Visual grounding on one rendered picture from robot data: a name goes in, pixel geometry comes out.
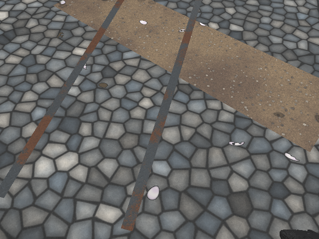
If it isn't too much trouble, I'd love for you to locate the right robot hand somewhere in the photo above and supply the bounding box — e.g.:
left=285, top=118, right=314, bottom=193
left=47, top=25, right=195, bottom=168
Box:
left=279, top=229, right=319, bottom=239

